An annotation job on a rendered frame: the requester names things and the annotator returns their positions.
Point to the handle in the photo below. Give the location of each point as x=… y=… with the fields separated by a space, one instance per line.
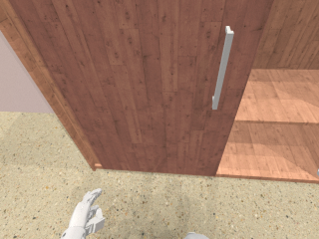
x=222 y=68

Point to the robot left forearm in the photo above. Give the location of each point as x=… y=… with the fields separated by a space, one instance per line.
x=74 y=232

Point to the left robot hand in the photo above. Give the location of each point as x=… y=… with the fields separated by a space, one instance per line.
x=83 y=213

